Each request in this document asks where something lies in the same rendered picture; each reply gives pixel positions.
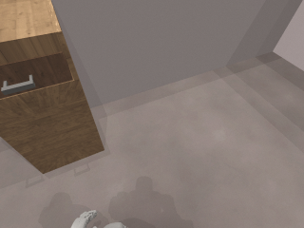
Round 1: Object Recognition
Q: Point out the left robot hand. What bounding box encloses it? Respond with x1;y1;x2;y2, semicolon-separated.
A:
70;210;97;228

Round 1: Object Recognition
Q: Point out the cabinet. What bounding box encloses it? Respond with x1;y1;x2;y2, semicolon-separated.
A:
0;0;105;174

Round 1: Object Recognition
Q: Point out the handle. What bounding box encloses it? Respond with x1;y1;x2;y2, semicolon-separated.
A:
1;75;36;95

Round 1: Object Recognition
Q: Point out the drawer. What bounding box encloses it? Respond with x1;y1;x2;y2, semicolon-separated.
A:
0;51;73;99

